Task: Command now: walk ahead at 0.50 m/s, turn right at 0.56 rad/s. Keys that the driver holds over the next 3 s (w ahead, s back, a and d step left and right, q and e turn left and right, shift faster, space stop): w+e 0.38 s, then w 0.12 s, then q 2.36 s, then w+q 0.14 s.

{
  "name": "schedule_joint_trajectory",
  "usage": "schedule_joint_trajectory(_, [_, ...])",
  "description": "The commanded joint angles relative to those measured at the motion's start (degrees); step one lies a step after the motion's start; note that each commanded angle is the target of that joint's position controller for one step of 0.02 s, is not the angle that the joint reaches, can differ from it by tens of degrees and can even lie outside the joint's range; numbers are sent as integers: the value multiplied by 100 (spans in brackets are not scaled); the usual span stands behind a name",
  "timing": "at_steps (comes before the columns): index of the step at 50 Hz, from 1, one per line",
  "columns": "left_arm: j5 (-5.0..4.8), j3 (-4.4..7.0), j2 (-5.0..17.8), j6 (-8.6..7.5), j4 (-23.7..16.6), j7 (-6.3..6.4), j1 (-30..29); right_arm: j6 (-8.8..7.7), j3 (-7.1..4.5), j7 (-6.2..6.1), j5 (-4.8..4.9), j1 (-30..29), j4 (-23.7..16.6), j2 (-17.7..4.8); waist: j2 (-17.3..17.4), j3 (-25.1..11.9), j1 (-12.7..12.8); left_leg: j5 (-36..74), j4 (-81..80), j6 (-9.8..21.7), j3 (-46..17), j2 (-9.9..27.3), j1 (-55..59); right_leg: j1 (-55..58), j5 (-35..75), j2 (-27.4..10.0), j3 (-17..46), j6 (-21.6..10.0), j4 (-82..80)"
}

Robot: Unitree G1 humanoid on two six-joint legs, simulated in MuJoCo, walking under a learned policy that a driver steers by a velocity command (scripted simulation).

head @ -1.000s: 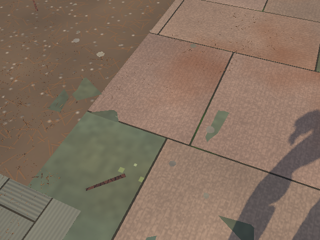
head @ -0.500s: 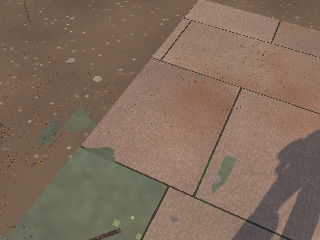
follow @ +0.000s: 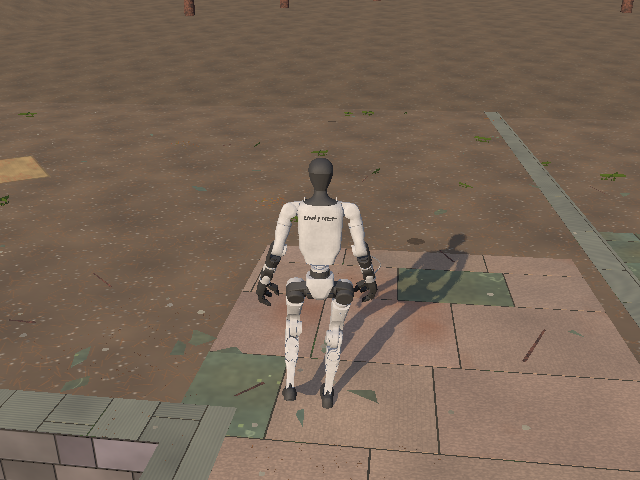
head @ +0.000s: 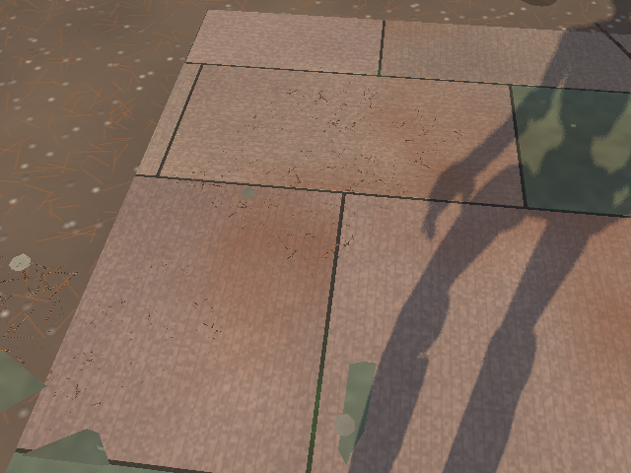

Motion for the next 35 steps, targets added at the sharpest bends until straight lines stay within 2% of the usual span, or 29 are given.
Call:
schedule_joint_trajectory(1, [-45, 152, 724, -207, -269, 15, 202, 163, -117, 35, -83, 417, -267, -485, -63, -392, -184, 240, -490, -178, -41, 140, -506, 471, 2023, -1501, 1672, -931, -1257])
schedule_joint_trajectory(3, [-29, 178, 824, -227, -248, 12, 405, 202, -104, 53, -74, -30, -445, -462, -174, -248, -61, 662, -1011, -270, 27, 144, -763, 414, 1783, -1394, 1663, -850, -1372])
schedule_joint_trajectory(6, [-28, 181, 815, -209, -214, 6, 734, 201, -85, 69, -42, -752, -685, -480, -344, -121, 223, 1344, -1925, -324, 21, 73, -1066, 666, 1555, -1293, 1759, -666, -1362])
schedule_joint_trajectory(10, [12, 195, 868, -188, -184, 41, 1118, 141, -37, 109, 10, -1428, -931, -497, -422, -153, 516, 1743, -2774, -276, -2, -149, -1127, 1212, 1927, -1339, 1955, -573, -1062])
schedule_joint_trajectory(12, [53, 203, 915, -177, -201, 70, 1194, 92, -22, 115, 36, -1637, -1048, -543, -462, -151, 572, 1666, -3104, -208, -21, -272, -996, 1401, 2228, -1417, 2103, -529, -840])
schedule_joint_trajectory(13, [68, 212, 956, -177, -230, 92, 1156, 68, -27, 112, 47, -1625, -1083, -592, -501, -156, 527, 1570, -3287, -154, -73, -314, -809, 1437, 2320, -1466, 2207, -468, -728])
schedule_joint_trajectory(15, [87, 236, 1064, -187, -341, 124, 839, 15, -73, 83, 65, -1132, -992, -751, -579, -224, 215, 1212, -3711, -5, -119, -448, 111, 1187, 2550, -1488, 2339, -254, -425])
schedule_joint_trajectory(16, [90, 246, 1120, -209, -394, 107, 672, -19, -130, 36, 68, -596, -833, -878, -555, -429, -34, 990, -3851, 90, -50, -605, 905, 987, 2981, -1382, 2338, -139, 31])
schedule_joint_trajectory(17, [46, 226, 1074, -246, -404, 59, 580, -93, -202, -31, 34, 165, -634, -1034, -243, -819, -439, 1090, -4238, 239, -107, -511, 1980, 693, 2982, -1022, 2082, 5, 1045])
schedule_joint_trajectory(18, [-20, 105, 663, -299, -562, 7, 625, -139, -300, -135, -96, 1070, -590, -1454, 388, -1672, -755, -106, -4469, 522, -1312, 705, 3291, 45, 1704, -628, 1628, 155, 2631])
schedule_joint_trajectory(19, [-168, 7, 183, -280, -744, 14, 1313, -64, -410, -156, -169, 1039, -630, -1957, 1766, -2185, -305, -607, -5156, 1165, -3975, 2132, 4436, -1703, -2156, 253, 974, 337, 4051])
schedule_joint_trajectory(20, [51, 35, 662, -194, -543, 66, 1267, 11, -366, -120, -71, 711, -640, -1510, 987, -1659, -178, -1404, -5317, 1268, -4380, 1997, 3817, -2224, -1912, -291, 988, 271, 4615])
schedule_joint_trajectory(21, [111, 60, 724, -169, -505, 20, 906, 15, -242, -90, -16, 363, -695, -987, 319, -902, -145, -1298, -5407, 1163, -3444, 1694, 3013, -2168, -1315, -519, 964, 283, 4576])
schedule_joint_trajectory(22, [121, 32, 615, -164, -533, -32, 668, 0, -170, -55, -10, 164, -648, -726, 117, -531, -84, -485, -5494, 1060, -2612, 1361, 2475, -2019, -975, -676, 901, 327, 4318])
schedule_joint_trajectory(23, [162, 15, 527, -135, -545, -79, 582, -34, -136, -50, -7, 182, -570, -640, 352, -393, -40, 220, -5566, 956, -2002, 1102, 2191, -1874, -860, -786, 870, 372, 4096])
schedule_joint_trajectory(24, [202, -4, 471, -82, -532, -124, 625, -79, -119, -43, 11, 248, -471, -605, 557, -340, 24, 717, -5636, 905, -1586, 914, 1982, -1708, -810, -820, 844, 428, 3971])
schedule_joint_trajectory(25, [211, -21, 425, -42, -517, -148, 643, -144, -124, -14, 40, 361, -378, -625, 612, -364, 47, 1252, -5653, 924, -1354, 846, 1922, -1617, -763, -784, 820, 458, 3911])
schedule_joint_trajectory(27, [217, -47, 352, -19, -552, -141, 528, -261, -125, 40, 106, 555, -200, -673, 533, -336, 118, 3241, -5531, 1109, -1009, 853, 1933, -1636, -772, -651, 813, 562, 3670])
schedule_joint_trajectory(29, [240, -109, 264, -26, -627, -127, 289, -272, -126, 65, 150, 544, -78, -730, 515, -367, 220, 4590, -5409, 1203, -643, 770, 1980, -1669, -580, -744, 505, 703, 3072])
schedule_joint_trajectory(30, [243, -165, 186, -39, -670, -126, 94, -243, -112, 75, 169, 495, -42, -713, 545, -382, 211, 4929, -5365, 1171, -446, 623, 1897, -1516, -379, -800, 297, 772, 2602])
schedule_joint_trajectory(32, [188, -279, 26, -73, -733, -124, -317, -163, -120, 78, 170, 588, 67, -755, 702, -445, 56, 5212, -5242, 1056, -197, 358, 1702, -995, 38, -729, 57, 852, 1758])
schedule_joint_trajectory(35, [111, -292, 166, -96, -758, -38, -564, -43, -191, 68, 180, 897, 241, -926, 750, -548, -72, 5022, -4868, 943, -438, 374, 1910, -665, 386, -586, 54, 833, 1110])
